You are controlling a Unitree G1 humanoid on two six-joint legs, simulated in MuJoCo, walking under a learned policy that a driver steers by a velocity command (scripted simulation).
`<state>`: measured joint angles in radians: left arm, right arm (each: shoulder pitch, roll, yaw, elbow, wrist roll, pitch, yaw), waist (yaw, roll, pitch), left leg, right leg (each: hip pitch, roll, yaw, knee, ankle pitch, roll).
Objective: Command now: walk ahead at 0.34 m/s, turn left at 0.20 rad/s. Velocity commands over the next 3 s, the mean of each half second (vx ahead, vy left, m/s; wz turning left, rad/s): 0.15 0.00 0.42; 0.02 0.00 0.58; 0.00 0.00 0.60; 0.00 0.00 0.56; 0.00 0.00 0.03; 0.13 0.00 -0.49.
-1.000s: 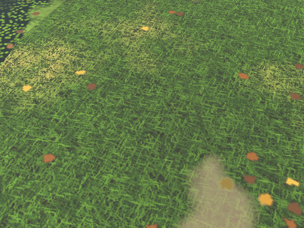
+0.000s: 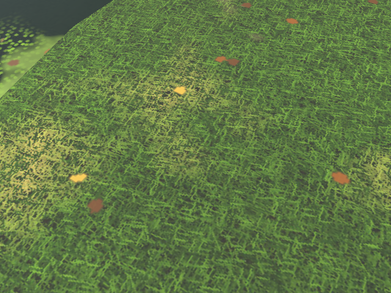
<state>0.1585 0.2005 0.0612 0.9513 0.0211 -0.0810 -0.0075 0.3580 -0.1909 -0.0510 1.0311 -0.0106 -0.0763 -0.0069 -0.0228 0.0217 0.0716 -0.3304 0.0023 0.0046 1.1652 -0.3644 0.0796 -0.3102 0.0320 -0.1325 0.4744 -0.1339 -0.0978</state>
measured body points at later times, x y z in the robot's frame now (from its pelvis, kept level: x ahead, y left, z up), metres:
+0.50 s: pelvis +0.12 +0.02 -0.01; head +0.15 +0.05 +0.44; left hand +0.14 +0.29 -0.15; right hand +0.28 -0.21 -0.13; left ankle +0.17 +0.10 -0.73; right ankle +0.09 -0.09 -0.65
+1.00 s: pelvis +0.13 -0.02 +0.01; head +0.16 -0.04 +0.46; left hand +0.07 +0.26 -0.09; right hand +0.36 -0.21 -0.12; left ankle +0.11 +0.08 -0.67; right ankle +0.17 -0.11 -0.73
